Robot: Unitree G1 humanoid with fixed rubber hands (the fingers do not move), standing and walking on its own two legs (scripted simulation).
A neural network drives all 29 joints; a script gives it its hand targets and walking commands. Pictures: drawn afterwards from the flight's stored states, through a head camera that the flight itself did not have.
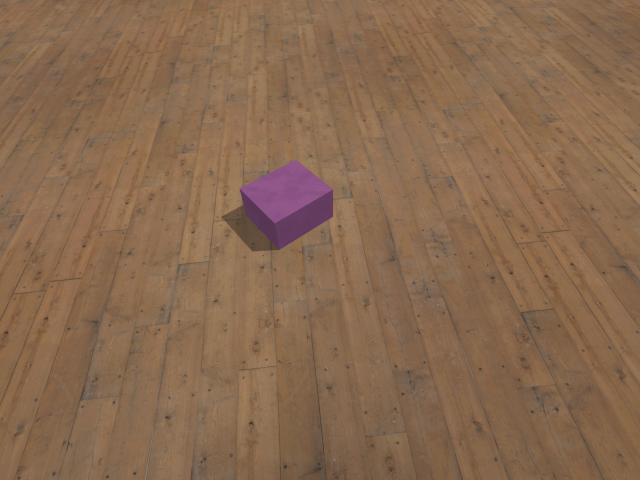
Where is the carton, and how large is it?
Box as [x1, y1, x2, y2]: [240, 160, 332, 249]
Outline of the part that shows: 296,160 240,188 246,215 279,249 332,216 332,189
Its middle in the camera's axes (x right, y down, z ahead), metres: -0.14 -0.15 +1.66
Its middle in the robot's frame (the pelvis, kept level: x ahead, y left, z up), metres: +1.24 +0.17 -0.69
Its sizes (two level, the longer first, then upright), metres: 0.291 0.257 0.162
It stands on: the floor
